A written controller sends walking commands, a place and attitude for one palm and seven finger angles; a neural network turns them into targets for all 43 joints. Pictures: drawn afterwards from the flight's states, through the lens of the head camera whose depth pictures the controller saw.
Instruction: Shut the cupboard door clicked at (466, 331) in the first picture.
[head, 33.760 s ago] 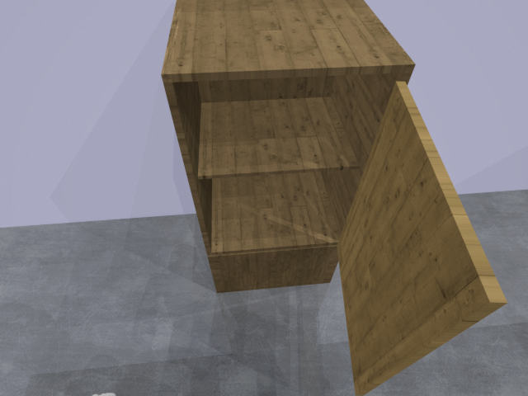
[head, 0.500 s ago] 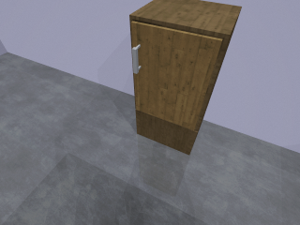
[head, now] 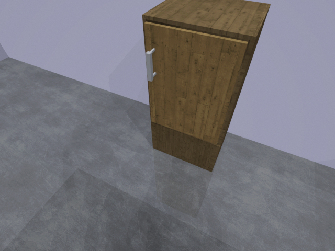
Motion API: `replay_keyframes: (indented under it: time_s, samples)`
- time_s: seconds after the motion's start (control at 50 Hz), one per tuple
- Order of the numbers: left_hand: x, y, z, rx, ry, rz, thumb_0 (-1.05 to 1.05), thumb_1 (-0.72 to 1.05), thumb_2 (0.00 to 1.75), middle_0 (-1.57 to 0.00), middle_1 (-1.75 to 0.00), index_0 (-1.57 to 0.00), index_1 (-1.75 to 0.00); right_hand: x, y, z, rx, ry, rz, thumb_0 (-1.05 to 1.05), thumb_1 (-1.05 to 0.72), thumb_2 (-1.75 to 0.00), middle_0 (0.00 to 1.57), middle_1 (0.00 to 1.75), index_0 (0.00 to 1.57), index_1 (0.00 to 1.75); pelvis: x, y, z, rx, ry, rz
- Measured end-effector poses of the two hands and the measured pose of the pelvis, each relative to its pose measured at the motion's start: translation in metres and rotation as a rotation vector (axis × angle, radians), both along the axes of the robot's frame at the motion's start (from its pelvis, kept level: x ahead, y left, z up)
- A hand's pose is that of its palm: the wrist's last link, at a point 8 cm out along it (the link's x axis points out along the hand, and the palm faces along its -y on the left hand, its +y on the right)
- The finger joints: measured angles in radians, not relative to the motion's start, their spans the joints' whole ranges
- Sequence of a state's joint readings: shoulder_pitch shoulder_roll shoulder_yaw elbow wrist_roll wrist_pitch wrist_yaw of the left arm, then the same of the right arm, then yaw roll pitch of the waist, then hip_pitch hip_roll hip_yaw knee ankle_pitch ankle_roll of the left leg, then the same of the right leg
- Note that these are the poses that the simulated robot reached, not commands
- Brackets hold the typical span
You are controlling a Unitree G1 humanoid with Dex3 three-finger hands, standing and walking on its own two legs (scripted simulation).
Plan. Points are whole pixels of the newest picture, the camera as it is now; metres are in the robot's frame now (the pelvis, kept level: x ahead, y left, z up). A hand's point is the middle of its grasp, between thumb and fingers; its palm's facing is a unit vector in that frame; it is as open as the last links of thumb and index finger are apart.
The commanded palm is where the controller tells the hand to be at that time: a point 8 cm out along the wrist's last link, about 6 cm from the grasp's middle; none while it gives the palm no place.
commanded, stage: look to check the result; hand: left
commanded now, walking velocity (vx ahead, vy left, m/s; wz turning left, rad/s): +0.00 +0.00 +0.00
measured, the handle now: (151, 64) +0.88 +0.12 -0.02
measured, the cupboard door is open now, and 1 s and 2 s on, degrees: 1 1 1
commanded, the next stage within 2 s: stand and wait in 0.26 s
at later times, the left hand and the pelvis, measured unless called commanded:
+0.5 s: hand out of the picture +0.03 +0.20 -0.17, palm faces +0.01 -0.97 -0.26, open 7.4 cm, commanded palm none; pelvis +0.01 -0.01 +0.00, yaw +0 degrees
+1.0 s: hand out of the picture +0.05 +0.19 -0.17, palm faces +0.01 -0.96 -0.28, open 7.4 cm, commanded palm none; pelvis +0.03 -0.02 +0.00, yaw +0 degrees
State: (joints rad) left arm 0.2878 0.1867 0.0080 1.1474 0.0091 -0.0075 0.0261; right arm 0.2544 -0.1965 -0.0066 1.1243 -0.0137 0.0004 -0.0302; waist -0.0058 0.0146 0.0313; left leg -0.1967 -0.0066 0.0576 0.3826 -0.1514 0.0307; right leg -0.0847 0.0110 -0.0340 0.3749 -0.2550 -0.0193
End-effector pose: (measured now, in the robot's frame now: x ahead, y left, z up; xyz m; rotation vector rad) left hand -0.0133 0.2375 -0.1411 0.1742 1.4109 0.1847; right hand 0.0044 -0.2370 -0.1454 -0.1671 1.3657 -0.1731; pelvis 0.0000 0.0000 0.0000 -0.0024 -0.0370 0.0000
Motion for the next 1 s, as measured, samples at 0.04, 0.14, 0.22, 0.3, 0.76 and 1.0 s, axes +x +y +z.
replay_keyframes:
  time_s: [0.04,0.14,0.22,0.3,0.76,1.0]
  samples:
    - [0.002,0.001,0.001,0.004,-0.003,-0.002,0.01,0.91,0.90,-0.20,-0.30,-0.20,-0.29,0.005,-0.004,0.001,-0.007,-0.008,0.005,0.00,-0.91,-0.90,0.20,0.29,0.20,0.30,0.001,-0.001,0.000,0.000,-0.001,0.000]
    - [0.009,0.002,0.002,0.012,-0.015,-0.011,0.01,0.91,0.90,-0.20,-0.30,-0.20,-0.29,0.015,-0.012,0.003,-0.019,-0.025,0.015,0.00,-0.91,-0.90,0.20,0.29,0.20,0.30,0.002,-0.004,0.001,0.000,-0.002,0.000]
    - [0.017,0.003,0.003,0.017,-0.028,-0.018,0.01,0.91,0.90,-0.20,-0.30,-0.20,-0.29,0.022,-0.018,0.005,-0.026,-0.035,0.021,0.00,-0.91,-0.90,0.20,0.29,0.20,0.30,0.003,-0.006,0.001,0.000,-0.001,0.000]
    - [0.025,0.003,0.004,0.021,-0.043,-0.023,0.01,0.91,0.90,-0.20,-0.30,-0.20,-0.29,0.026,-0.022,0.006,-0.030,-0.039,0.027,0.00,-0.91,-0.90,0.20,0.29,0.20,0.30,0.005,-0.008,0.001,0.000,-0.001,0.001]
    - [0.053,0.003,0.009,0.044,-0.066,-0.040,0.01,0.91,0.90,-0.20,-0.30,-0.20,-0.30,0.040,-0.036,0.006,-0.037,-0.026,0.032,0.00,-0.91,-0.90,0.20,0.29,0.20,0.30,0.018,-0.017,0.002,0.005,0.008,0.001]
    - [0.058,-0.002,0.009,0.049,-0.063,-0.035,0.01,0.91,0.90,-0.20,-0.30,-0.20,-0.30,0.052,-0.041,0.006,-0.038,-0.035,0.036,0.00,-0.91,-0.90,0.20,0.29,0.20,0.30,0.025,-0.022,0.002,0.008,0.010,0.001]
